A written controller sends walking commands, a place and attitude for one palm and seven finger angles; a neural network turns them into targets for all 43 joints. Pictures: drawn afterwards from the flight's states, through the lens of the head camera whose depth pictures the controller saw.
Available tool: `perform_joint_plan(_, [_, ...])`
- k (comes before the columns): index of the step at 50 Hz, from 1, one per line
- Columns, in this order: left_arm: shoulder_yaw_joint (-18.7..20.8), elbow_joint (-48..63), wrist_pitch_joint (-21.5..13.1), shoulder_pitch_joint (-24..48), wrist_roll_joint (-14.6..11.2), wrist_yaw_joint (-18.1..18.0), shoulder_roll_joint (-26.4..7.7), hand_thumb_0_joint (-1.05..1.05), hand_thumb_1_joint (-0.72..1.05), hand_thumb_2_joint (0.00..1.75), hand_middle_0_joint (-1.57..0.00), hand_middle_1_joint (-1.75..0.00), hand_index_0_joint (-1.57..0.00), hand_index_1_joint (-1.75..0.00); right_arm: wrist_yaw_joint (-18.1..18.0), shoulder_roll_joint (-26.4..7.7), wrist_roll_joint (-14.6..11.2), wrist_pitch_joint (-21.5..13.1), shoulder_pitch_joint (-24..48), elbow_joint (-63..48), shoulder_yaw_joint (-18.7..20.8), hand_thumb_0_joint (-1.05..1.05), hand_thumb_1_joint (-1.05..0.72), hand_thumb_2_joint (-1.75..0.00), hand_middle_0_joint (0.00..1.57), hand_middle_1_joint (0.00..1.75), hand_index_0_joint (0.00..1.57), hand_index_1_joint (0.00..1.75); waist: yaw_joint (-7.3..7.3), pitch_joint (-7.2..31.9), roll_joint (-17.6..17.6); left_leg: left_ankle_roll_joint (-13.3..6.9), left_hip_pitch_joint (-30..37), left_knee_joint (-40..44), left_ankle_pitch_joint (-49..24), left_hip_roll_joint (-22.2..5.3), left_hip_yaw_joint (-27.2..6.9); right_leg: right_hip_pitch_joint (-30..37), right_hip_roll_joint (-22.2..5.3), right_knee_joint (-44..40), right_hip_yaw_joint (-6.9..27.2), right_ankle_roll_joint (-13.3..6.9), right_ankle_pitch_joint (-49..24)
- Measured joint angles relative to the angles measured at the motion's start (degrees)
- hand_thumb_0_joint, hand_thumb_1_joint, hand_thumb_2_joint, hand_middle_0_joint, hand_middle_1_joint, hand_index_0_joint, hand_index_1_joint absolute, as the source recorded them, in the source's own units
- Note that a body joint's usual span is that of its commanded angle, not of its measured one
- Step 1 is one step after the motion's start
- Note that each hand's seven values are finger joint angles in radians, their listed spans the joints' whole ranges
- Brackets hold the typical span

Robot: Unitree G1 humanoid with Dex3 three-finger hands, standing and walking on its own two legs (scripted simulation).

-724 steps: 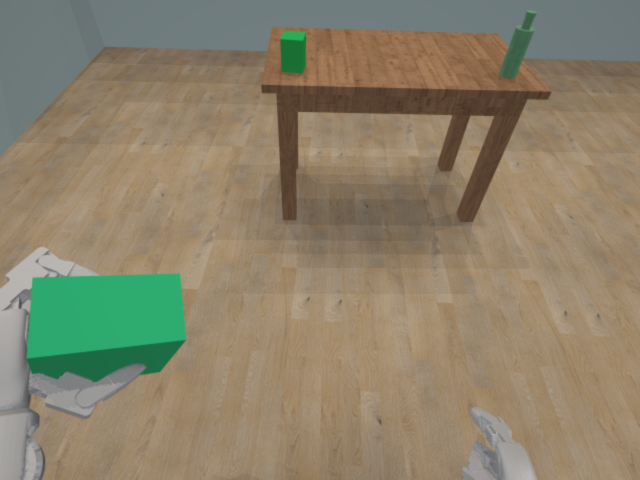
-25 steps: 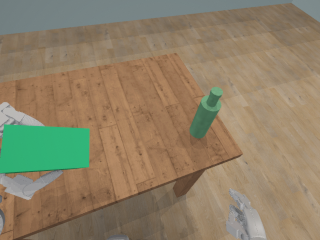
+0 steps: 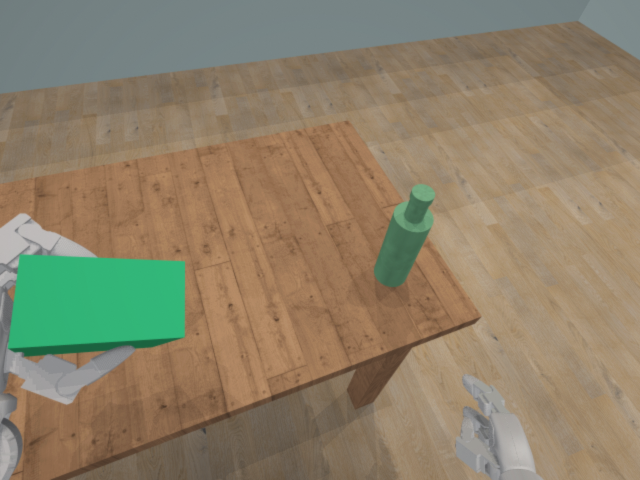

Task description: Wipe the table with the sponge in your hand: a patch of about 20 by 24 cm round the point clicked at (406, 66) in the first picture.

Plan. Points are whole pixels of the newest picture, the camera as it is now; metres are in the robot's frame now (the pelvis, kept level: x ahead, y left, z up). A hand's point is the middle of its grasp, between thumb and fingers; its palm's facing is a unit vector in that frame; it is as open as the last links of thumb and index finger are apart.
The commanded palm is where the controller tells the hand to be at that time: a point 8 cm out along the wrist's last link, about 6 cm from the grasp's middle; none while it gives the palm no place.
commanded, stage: look again from close up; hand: left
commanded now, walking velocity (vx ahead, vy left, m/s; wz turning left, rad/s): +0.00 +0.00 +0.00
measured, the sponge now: (122, 310) +0.23 +0.21 +0.14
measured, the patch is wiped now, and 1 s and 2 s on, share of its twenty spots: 0.00 0.00 0.00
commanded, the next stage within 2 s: turn the palm down, sponge in hand in 0.12 s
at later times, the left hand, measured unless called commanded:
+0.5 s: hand (93, 329) +0.22 +0.23 +0.13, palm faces +0.24 -0.78 -0.58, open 10.5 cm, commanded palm +0.17 +0.27 +0.17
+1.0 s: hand (116, 328) +0.22 +0.21 +0.13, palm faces +0.19 -0.55 -0.82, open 10.4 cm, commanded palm +0.18 +0.26 +0.17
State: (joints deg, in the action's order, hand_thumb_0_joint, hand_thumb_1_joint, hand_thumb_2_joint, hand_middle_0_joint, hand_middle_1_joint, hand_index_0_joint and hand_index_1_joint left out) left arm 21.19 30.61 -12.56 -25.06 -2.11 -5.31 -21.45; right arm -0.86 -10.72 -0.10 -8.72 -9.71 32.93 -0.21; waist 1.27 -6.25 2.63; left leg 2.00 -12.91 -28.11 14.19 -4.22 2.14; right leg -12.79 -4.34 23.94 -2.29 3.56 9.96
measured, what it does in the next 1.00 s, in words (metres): stands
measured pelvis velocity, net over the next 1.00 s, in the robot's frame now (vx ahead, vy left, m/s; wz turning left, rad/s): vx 0.01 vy -0.04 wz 0.03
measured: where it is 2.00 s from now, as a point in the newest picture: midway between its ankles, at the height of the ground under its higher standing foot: outside the picture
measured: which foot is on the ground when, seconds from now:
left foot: down 0.00-1.00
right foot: down 0.00-1.00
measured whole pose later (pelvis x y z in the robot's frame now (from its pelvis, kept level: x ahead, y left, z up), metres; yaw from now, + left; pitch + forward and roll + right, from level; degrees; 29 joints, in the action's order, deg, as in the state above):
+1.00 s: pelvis +0.01 -0.04 -0.01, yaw +1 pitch +0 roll +0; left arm 15.5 23.1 -2.2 -23.6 15.6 -0.3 -30.8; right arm -4.6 -14.5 0.2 -6.3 -11.3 33.8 0.8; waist 3.9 -1.2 -3.6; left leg 4.5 -14.2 -31.0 16.4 -6.0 -0.4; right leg -16.4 -2.8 33.9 -4.2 0.3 17.0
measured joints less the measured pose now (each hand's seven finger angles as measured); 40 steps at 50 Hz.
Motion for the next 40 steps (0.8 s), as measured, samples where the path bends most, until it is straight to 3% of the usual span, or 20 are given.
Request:
perform_joint_plan(11, [0.08, -1.70, 0.95, -1.05, -0.21, 0.01, 0.21, -0.01, -0.52, 1.03, -0.68, -1.35, -0.70, -1.34, -0.32, -0.28, -0.18, 0.66, -1.21, 0.75, 0.13, 0.01, -0.90, -0.90, 0.21, 0.30, 0.20, 0.30, -0.38, 0.73, -0.45, 0.08, -0.19, 0.08, -0.19, -0.16, 0.02, -0.22, 0.17, -0.08, 0.04, -0.10, -0.18])
perform_joint_plan(12, [-0.19, -2.31, 1.04, 1.21, -0.01, 0.72, -1.84, -0.01, -0.52, 1.03, -0.68, -1.35, -0.70, -1.34, -1.64, -0.56, -1.35, 0.94, -2.34, -0.39, -0.52, 0.01, -0.91, -0.90, 0.21, 0.30, 0.20, 0.30, 0.25, 0.81, -0.34, 0.04, -0.83, -0.52, -0.07, -0.04, -0.28, -0.90, 0.09, 1.04, -0.07, -0.06, 0.47])
perform_joint_plan(14, [-0.01, -6.45, 1.99, 9.94, 2.80, 2.54, -6.80, -0.01, -0.53, 1.03, -0.68, -1.35, -0.70, -1.34, -2.00, -0.77, 0.26, 0.19, -3.38, 0.22, -0.34, 0.01, -0.91, -0.90, 0.21, 0.30, 0.20, 0.30, 1.96, 0.55, -0.22, 0.23, -1.22, -1.86, 0.28, 0.42, -1.09, -1.48, -0.38, 3.74, -0.64, -0.92, 1.89])
perform_joint_plan(16, [1.41, -9.81, 4.75, 14.94, 3.15, 2.98, -8.33, -0.01, -0.53, 1.03, -0.68, -1.35, -0.70, -1.34, -0.35, -1.35, 1.06, -0.05, -2.16, 2.52, -0.92, 0.01, -0.91, -0.90, 0.21, 0.30, 0.20, 0.30, 2.13, 1.31, -0.65, 0.45, -1.16, -2.44, 0.51, 0.44, -1.26, -1.60, -0.43, 4.65, -0.71, -1.08, 2.33])
perform_joint_plan(20, [1.78, -10.67, 13.76, 14.16, 1.01, 4.17, -4.96, -0.01, -0.52, 1.03, -0.68, -1.35, -0.70, -1.34, 0.83, -2.42, -0.29, -0.01, -0.42, 3.61, -1.43, 0.01, -0.90, -0.90, 0.21, 0.30, 0.20, 0.30, 1.41, 3.67, -3.23, 0.47, -0.07, -2.21, 0.87, 0.19, -0.31, -1.12, -0.18, 4.68, 0.22, -0.94, 2.34])
perform_joint_plan(23, [-2.40, -8.33, 17.63, 8.46, 4.32, 5.28, -3.09, -0.01, -0.52, 1.03, -0.68, -1.35, -0.70, -1.34, 0.85, -2.88, -0.67, 0.38, 0.31, 2.08, -1.58, 0.01, -0.90, -0.90, 0.21, 0.30, 0.20, 0.30, 0.89, 4.20, -4.44, 0.38, 0.24, -1.79, 0.64, 0.59, -0.03, -1.53, -0.59, 5.64, 0.53, -0.81, 2.85])
perform_joint_plan(26, [-6.39, -6.51, 16.07, 2.82, 7.79, 5.26, -3.09, -0.01, -0.52, 1.03, -0.68, -1.35, -0.70, -1.33, 0.35, -2.50, 0.40, 0.51, 1.23, 0.65, -1.63, 0.01, -0.90, -0.90, 0.21, 0.30, 0.20, 0.30, 0.80, 3.60, -4.29, 0.66, -0.52, -2.04, 0.39, 0.72, -0.27, -2.87, -0.77, 7.41, 0.41, -0.96, 3.57])
perform_joint_plan(28, [-7.33, -5.64, 13.51, 1.13, 9.07, 4.27, -4.12, -0.01, -0.53, 1.03, -0.68, -1.35, -0.70, -1.33, -0.21, -1.91, 0.95, 0.32, 1.45, 0.41, -1.41, 0.01, -0.90, -0.90, 0.21, 0.30, 0.20, 0.30, 1.58, 3.20, -3.53, 1.13, -1.46, -2.66, 0.39, 0.45, -0.72, -4.00, -0.55, 8.77, 0.06, -1.34, 4.16])
perform_joint_plan(31, [-6.44, -5.64, 8.59, 2.03, 10.46, 1.02, -4.91, -0.01, -0.53, 1.03, -0.68, -1.34, -0.71, -1.33, -0.90, -1.29, 1.57, -0.29, 1.41, 1.53, -0.96, 0.01, -0.90, -0.90, 0.21, 0.30, 0.20, 0.30, 2.96, 2.92, -2.79, 1.95, -2.81, -3.80, 0.60, -0.30, -2.13, -4.77, 0.12, 9.86, -1.25, -2.12, 4.81])
perform_joint_plan(33, [-5.08, -6.67, 7.10, 4.43, 11.69, -0.77, -5.38, -0.01, -0.53, 1.03, -0.68, -1.34, -0.71, -1.33, -1.23, -1.35, 1.67, -0.14, 1.25, 2.61, -0.76, 0.01, -0.90, -0.90, 0.21, 0.30, 0.20, 0.30, 3.65, 3.06, -2.91, 2.30, -3.37, -4.43, 0.84, -0.74, -3.18, -4.74, 0.54, 10.13, -2.27, -2.61, 5.15])
perform_joint_plan(36, [-3.85, -10.05, 8.32, 8.60, 13.43, -1.65, -6.01, -0.01, -0.53, 1.03, -0.68, -1.34, -0.71, -1.33, -1.99, -2.00, 1.55, 0.83, 0.91, 3.80, -0.67, 0.01, -0.90, -0.90, 0.21, 0.30, 0.20, 0.30, 3.98, 3.58, -3.98, 2.49, -3.24, -4.35, 0.90, -0.99, -4.32, -4.03, 0.79, 9.87, -3.43, -3.02, 5.45])
perform_joint_plan(40, [-4.52, -14.51, 14.44, 10.28, 15.11, 1.70, -7.55, -0.01, -0.53, 1.03, -0.68, -1.34, -0.71, -1.33, -3.26, -3.33, 0.53, 2.33, 0.56, 3.51, -0.84, 0.01, -0.90, -0.90, 0.21, 0.30, 0.20, 0.30, 3.36, 4.35, -6.24, 2.16, -1.74, -2.87, 0.70, -1.08, -4.10, -2.88, 0.93, 8.89, -3.36, -3.15, 5.44])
